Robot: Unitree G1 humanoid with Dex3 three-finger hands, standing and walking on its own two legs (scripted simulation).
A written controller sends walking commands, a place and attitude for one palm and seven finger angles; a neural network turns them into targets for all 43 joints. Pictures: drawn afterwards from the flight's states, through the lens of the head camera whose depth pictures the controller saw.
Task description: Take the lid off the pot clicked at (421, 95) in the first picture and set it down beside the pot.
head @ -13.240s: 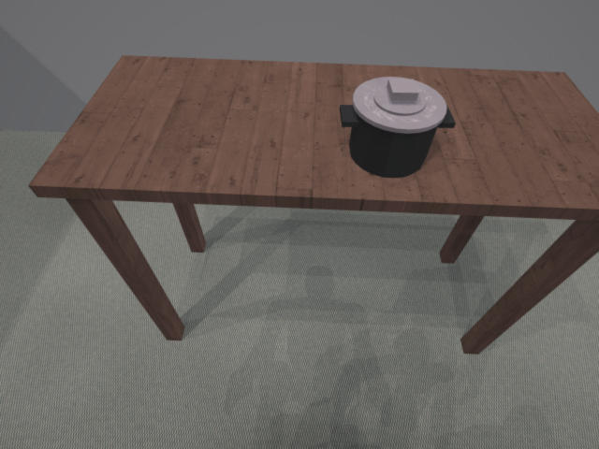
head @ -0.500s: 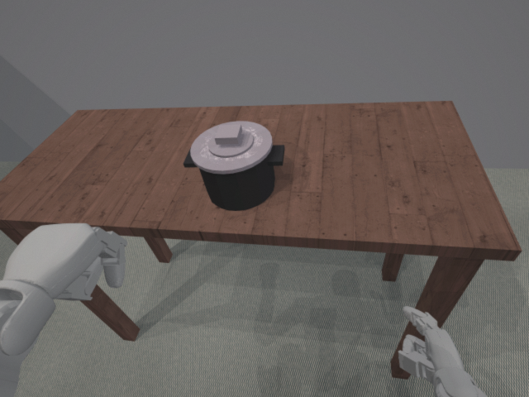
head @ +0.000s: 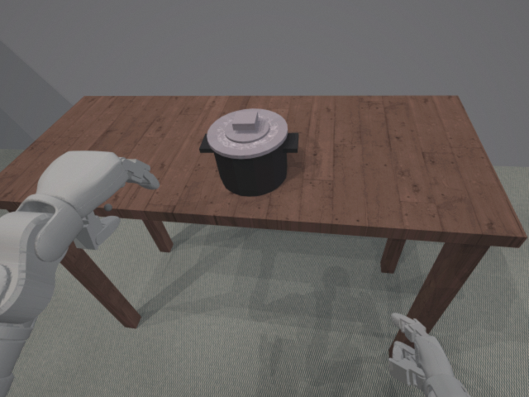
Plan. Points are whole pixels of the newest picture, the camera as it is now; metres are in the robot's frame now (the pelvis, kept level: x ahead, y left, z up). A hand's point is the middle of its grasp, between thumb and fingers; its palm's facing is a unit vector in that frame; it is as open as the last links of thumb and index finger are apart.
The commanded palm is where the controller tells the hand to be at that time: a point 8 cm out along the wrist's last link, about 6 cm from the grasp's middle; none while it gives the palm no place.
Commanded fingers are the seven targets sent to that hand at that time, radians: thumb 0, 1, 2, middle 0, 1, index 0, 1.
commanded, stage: reach forward and open the fingers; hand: left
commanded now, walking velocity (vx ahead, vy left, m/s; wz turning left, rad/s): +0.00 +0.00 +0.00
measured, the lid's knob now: (245, 120) +0.56 +0.11 +0.15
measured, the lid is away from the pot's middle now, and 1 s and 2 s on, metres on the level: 0.00 0.00 0.00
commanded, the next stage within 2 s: move the open hand above the knob in 0.20 s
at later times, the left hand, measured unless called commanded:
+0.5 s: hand (120, 171) +0.33 +0.23 +0.21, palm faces -0.01 -0.01 -1.00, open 9.9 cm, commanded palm +0.30 +0.22 +0.28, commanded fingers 0.00 -0.36 1.65 -0.87 -0.08 -0.87 -0.08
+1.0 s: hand (175, 140) +0.40 +0.18 +0.21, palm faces -0.11 -0.01 -0.99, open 9.9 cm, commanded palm +0.38 +0.18 +0.28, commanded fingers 0.00 -0.36 1.65 -0.87 -0.08 -0.87 -0.08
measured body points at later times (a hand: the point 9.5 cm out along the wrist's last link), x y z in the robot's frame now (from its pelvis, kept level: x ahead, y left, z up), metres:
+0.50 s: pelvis +0.00 +0.00 +0.00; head -0.01 -0.04 +0.45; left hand +0.33 +0.23 +0.27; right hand +0.22 -0.20 -0.09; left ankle +0.10 +0.05 -0.74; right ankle +0.01 -0.11 -0.74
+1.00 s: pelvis +0.02 -0.02 +0.00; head +0.02 -0.06 +0.45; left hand +0.40 +0.18 +0.26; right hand +0.22 -0.24 -0.11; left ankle +0.10 +0.05 -0.74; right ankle +0.01 -0.11 -0.74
